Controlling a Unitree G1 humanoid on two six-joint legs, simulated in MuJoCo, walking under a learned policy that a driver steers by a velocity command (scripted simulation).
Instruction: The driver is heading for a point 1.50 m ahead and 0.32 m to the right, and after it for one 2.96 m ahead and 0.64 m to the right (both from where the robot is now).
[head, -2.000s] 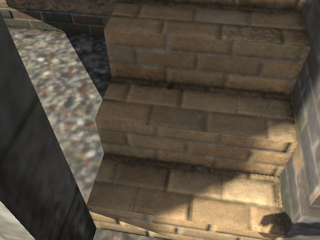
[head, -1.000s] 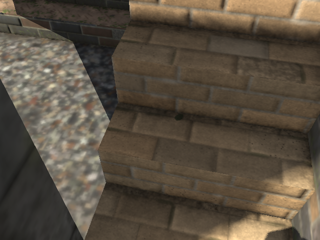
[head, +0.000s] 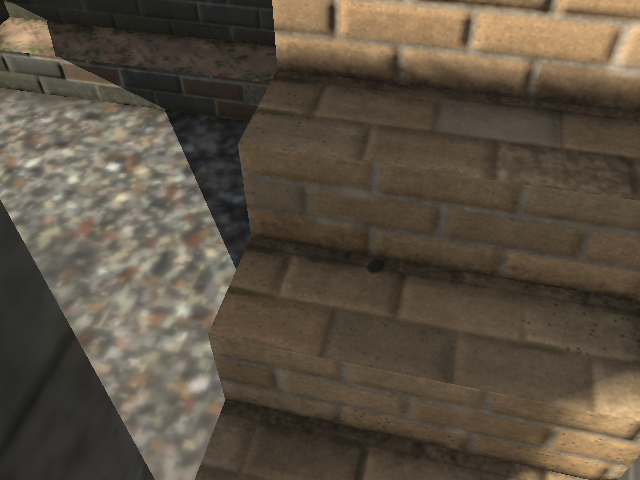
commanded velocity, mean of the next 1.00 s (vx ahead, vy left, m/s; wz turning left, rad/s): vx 0.22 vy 0.00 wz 0.00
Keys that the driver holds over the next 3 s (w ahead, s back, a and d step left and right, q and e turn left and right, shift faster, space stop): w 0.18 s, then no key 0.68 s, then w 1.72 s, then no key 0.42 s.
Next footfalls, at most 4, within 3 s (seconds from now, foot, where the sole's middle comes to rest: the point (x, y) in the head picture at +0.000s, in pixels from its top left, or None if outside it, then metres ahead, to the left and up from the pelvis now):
none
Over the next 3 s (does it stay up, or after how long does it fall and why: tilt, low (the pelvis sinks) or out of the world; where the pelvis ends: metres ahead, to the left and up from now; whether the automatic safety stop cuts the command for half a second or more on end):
stays up -0.05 -0.01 0.01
